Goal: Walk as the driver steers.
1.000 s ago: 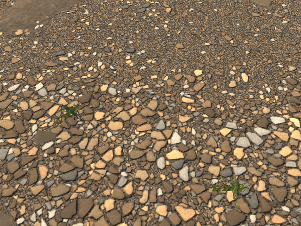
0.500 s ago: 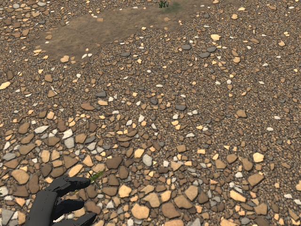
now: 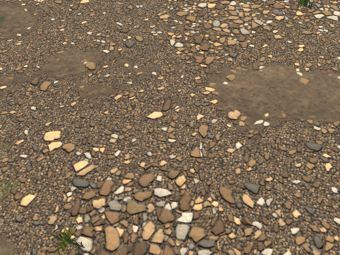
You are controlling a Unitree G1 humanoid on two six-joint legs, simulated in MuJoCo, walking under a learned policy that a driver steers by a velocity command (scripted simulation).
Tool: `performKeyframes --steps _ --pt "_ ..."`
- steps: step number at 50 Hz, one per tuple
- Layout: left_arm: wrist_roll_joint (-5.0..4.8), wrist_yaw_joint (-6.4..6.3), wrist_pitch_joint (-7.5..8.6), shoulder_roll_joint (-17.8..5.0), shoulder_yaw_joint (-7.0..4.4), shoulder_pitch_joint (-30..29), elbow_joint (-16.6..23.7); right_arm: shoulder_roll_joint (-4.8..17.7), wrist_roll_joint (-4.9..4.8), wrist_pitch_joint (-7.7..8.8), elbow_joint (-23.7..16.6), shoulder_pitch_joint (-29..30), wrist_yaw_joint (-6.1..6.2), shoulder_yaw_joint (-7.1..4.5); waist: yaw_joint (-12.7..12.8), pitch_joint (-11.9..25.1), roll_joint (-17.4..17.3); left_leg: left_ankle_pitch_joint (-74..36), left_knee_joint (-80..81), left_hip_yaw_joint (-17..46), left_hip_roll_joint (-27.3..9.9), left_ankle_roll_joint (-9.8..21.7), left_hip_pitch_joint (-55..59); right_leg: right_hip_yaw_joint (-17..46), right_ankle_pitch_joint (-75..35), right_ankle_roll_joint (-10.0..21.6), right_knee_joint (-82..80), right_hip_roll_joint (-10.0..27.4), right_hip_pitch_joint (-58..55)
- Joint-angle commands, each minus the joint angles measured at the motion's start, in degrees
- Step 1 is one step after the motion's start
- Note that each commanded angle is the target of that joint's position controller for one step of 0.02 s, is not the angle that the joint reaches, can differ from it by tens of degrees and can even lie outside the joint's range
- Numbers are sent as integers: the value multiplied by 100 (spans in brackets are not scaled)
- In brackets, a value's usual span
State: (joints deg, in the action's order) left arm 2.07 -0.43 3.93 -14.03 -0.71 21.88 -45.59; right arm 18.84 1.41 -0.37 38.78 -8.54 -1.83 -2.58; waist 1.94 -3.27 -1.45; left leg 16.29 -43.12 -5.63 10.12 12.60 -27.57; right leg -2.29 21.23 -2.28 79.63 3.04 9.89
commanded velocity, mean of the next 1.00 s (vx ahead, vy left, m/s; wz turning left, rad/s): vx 0.85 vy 0.00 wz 0.69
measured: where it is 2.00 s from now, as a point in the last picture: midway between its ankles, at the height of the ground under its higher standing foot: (129, 157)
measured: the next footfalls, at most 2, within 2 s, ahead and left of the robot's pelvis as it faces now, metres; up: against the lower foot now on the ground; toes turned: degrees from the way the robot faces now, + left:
right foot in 0.32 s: +0.52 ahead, -0.16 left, +0.00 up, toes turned +21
left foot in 0.76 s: +0.76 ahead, +0.23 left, +0.00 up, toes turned +38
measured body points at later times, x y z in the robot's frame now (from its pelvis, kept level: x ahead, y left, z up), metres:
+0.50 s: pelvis +0.44 -0.04 +0.04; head +0.46 -0.04 +0.49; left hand +0.37 +0.26 -0.07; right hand +0.72 -0.23 -0.05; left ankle +0.37 +0.03 -0.59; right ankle +0.48 -0.18 -0.70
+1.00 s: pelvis +0.77 +0.17 +0.05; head +0.81 +0.21 +0.49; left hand +0.71 +0.45 -0.08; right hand +0.96 -0.01 -0.08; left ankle +0.73 +0.20 -0.70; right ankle +0.93 +0.10 -0.63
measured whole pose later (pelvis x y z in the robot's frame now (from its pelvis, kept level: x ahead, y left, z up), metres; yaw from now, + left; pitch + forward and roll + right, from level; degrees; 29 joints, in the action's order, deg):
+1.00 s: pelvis +0.77 +0.17 +0.05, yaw +39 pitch +1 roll +0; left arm 1.4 0.4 1.8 -14.8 -0.7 9.7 -43.0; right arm 14.7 0.6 3.4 49.2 -18.1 -0.2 -1.0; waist -0.9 -6.5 0.9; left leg 10.6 -20.0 -1.5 6.6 7.5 -9.7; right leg 0.6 15.1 -0.3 54.4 4.4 34.9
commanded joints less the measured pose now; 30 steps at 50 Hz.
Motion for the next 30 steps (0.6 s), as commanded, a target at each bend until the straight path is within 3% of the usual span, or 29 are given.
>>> performKeyframes --steps 1,3,4,6,8,10,12,13,14,15,16,17,18,19,20,21,22,24,26,29,30 --pt "44 -14 323 -1063 -152 -873 1179 1144 -25 95 94 -1260 228 -453 -427 361 700 -251 2925 4451 -2112 1202 3238 756 63 13 230 221 3810" --pt "226 -11 58 -1004 -129 -556 1057 890 -33 274 68 -920 264 -322 75 75 765 -963 2960 3593 -1670 1038 1875 763 406 -152 -488 405 2995" --pt "238 2 -53 -944 -122 -638 1108 819 -57 350 84 -921 232 -285 142 -9 711 -994 3032 3393 -1522 999 1359 711 593 -219 -944 478 2762" --pt "179 62 -111 -718 -33 -1367 1452 877 -82 452 85 -809 197 -307 79 -261 515 -962 3288 2984 -1164 842 428 489 -180 -282 -2123 508 2283" --pt "36 149 -96 -494 66 -1881 1635 899 -86 486 89 -769 157 -351 -95 -251 233 -1091 3346 2672 -816 509 -85 375 -1677 -232 -3317 341 1404" --pt "-82 170 -82 -554 52 -2004 1606 987 -136 495 152 -938 95 -404 -300 -36 53 -1618 3233 2726 -858 278 160 317 -2511 -136 -4001 113 770" --pt "-102 137 -62 -766 -13 -2022 1594 1044 -142 462 211 -1164 104 -446 -407 108 -61 -2137 2794 2961 -1002 84 978 416 -2368 -56 -4542 -21 651" --pt "-97 99 -45 -914 -74 -1813 1525 1111 -123 442 224 -1209 126 -467 -320 274 -66 -2728 2332 3044 -1027 -32 1368 439 -2004 -20 -4728 -163 422" --pt "-91 36 -19 -1141 -180 -1251 1368 1252 -87 429 238 -1193 124 -493 -18 685 44 -3430 1469 2978 -966 -173 1598 374 -1409 36 -4784 -360 -199" --pt "-62 -45 12 -1346 -296 -203 1139 1353 -77 446 224 -975 97 -503 653 1201 226 -3646 77 2715 -741 -345 1274 295 -1020 100 -4815 -318 -1386" --pt "80 -182 44 -1782 -455 1028 962 805 -79 526 66 -783 93 -342 1153 1898 716 -2321 -1885 2286 -419 -456 390 1291 697 280 -4898 735 -2719" --pt "277 -178 35 -2230 -522 868 982 -40 -291 531 -278 -1262 109 -111 509 2399 2411 1525 -3428 1659 97 -602 -1176 4531 2561 678 -6259 2396 -3466" --pt "160 -143 -7 -1885 -536 137 1044 318 -153 449 -270 -1088 164 -67 278 1857 2112 858 -3939 1362 -455 -528 -1879 5377 3215 874 -6664 2373 -2795" --pt "101 -120 -39 -1329 -420 -323 1110 575 -25 368 -207 -704 133 -120 263 1164 1255 328 -3815 1196 -840 -538 -1964 4276 2851 856 -6513 2104 -2093" --pt "92 -83 -55 -1065 -359 -413 1002 588 37 308 -203 -472 47 -122 225 735 673 99 -3571 1089 -1061 -586 -1844 3266 1783 800 -6446 1822 -1499" --pt "91 -81 -43 -990 -331 -324 844 497 73 246 -258 -256 -49 -118 185 474 559 71 -3437 1071 -1208 -629 -1734 2486 954 682 -6507 1563 -1099" --pt "64 -76 5 -910 -301 -215 663 357 83 163 -352 -234 -139 -83 68 308 746 72 -3383 1070 -1323 -682 -1708 2005 492 643 -6583 1489 -817" --pt "-49 20 132 -714 -259 -46 392 133 72 33 -571 63 -227 -2 -55 92 733 -143 -3320 1013 -1478 -713 -1917 1263 -414 544 -6782 1422 -636" --pt "-58 83 249 -688 -240 -70 271 79 95 24 -803 408 -271 62 -173 -30 630 -618 -2933 1043 -1431 -733 -1864 627 -1306 594 -7032 1300 -329" --pt "-12 107 342 -845 -259 -166 134 154 71 52 -948 779 -315 124 -342 -355 518 -1337 -1509 825 -1301 -698 -1536 -289 -2054 636 -7513 1059 -81" --pt "-33 111 324 -759 -238 2 21 167 65 62 -854 930 -336 134 -178 -340 312 -1479 -1131 416 -1059 -617 -1196 -675 -2430 582 -7688 738 -145"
